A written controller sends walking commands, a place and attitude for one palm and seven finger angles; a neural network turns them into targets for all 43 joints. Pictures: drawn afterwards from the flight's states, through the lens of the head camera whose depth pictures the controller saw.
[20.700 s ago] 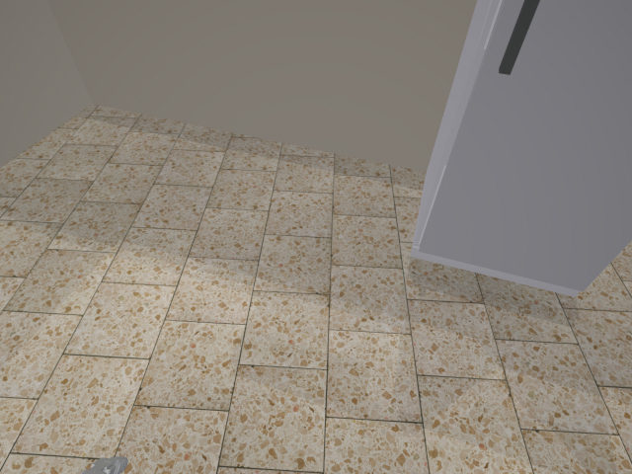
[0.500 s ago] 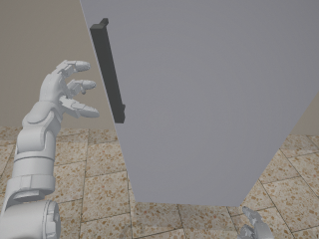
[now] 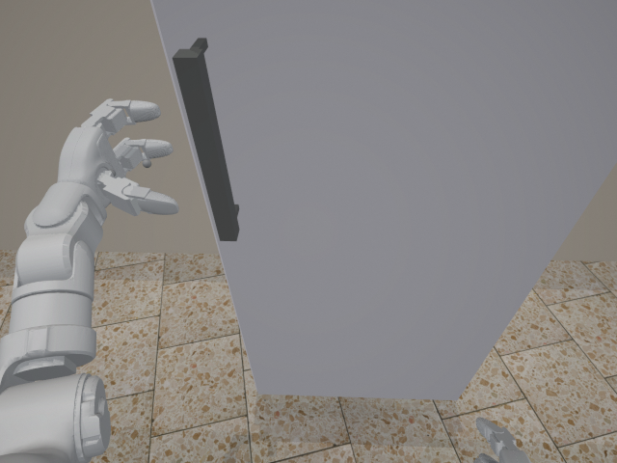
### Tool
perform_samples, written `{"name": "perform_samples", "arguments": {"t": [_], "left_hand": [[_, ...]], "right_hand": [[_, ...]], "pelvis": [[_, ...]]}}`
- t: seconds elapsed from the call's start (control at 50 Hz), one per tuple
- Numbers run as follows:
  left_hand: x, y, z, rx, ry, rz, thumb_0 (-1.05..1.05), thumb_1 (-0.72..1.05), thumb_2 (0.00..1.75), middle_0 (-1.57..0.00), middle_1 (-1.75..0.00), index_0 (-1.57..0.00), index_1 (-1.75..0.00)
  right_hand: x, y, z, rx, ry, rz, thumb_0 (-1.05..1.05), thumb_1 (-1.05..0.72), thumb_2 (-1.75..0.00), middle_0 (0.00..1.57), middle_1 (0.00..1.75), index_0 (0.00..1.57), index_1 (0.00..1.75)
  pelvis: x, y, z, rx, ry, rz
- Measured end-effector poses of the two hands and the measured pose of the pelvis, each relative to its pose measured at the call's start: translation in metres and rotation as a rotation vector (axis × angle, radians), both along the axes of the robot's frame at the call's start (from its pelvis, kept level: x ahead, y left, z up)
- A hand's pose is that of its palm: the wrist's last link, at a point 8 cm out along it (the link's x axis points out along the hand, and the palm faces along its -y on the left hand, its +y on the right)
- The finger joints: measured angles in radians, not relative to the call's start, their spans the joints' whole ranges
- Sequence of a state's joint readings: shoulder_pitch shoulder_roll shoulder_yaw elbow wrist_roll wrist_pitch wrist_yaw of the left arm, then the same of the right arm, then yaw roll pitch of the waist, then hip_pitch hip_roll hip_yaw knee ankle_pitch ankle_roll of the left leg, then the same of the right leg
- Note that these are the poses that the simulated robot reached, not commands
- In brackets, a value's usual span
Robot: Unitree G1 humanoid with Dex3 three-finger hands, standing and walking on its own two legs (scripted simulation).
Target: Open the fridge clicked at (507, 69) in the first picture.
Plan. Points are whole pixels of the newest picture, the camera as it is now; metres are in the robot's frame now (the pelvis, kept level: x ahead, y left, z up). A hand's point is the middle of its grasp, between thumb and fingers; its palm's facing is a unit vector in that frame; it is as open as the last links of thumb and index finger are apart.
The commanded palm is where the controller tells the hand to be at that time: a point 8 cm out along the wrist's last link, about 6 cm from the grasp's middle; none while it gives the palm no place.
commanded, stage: move the hooked fingers beside the handle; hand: left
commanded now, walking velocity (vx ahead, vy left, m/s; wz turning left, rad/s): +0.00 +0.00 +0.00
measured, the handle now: (216, 151) +0.45 +0.15 +0.21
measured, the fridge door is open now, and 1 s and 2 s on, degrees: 0 0 0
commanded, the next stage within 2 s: feel for the door with the fingertips in 1.38 s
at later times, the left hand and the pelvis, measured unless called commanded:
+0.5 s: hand (167, 178) +0.39 +0.20 +0.20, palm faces +0.02 -1.00 -0.02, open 14.0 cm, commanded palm +0.36 +0.26 +0.21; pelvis +0.01 +0.00 +0.00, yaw +0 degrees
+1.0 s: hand (167, 170) +0.40 +0.20 +0.21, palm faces +0.07 -1.00 -0.01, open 14.0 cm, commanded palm +0.37 +0.26 +0.22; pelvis +0.01 -0.01 +0.00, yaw +0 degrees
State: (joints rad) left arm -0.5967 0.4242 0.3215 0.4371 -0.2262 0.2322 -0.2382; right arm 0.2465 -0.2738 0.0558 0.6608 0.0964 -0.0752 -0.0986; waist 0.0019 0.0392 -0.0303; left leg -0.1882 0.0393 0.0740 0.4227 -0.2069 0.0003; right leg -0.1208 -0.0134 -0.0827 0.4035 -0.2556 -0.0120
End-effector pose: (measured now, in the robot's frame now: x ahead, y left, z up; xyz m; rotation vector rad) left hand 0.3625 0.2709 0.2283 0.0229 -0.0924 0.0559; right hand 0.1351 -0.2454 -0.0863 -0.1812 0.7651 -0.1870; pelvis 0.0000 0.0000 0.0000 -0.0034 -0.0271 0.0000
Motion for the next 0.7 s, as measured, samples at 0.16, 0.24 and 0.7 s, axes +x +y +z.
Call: {"name": "perform_samples", "arguments": {"t": [0.16,0.24,0.7], "left_hand": [[0.004,-0.007,-0.028,-0.016,0.113,-0.014,-0.02,-0.50,0.30,-0.30,-1.20,-0.30,-1.20],[0.004,-0.006,-0.019,-0.015,0.029,0.009,-0.02,-0.50,0.30,-0.30,-1.20,-0.30,-1.20],[0.001,-0.001,-0.005,0.004,0.011,0.049,-0.02,-0.50,0.30,-0.30,-1.20,-0.30,-1.20]], "right_hand": [[0.013,0.008,0.002,0.020,-0.026,0.012,0.01,-0.90,-0.90,0.20,0.30,0.20,0.30],[0.015,0.011,0.005,0.012,-0.027,0.025,0.01,-0.90,-0.90,0.20,0.30,0.20,0.30],[0.023,0.008,0.005,0.015,-0.015,0.026,0.01,-0.90,-0.90,0.20,0.30,0.20,0.30]], "pelvis": [[0.000,0.003,0.000,0.002,0.014,-0.002],[0.002,0.002,0.000,0.001,0.010,-0.004],[0.008,-0.003,0.000,0.002,0.002,-0.004]]}}
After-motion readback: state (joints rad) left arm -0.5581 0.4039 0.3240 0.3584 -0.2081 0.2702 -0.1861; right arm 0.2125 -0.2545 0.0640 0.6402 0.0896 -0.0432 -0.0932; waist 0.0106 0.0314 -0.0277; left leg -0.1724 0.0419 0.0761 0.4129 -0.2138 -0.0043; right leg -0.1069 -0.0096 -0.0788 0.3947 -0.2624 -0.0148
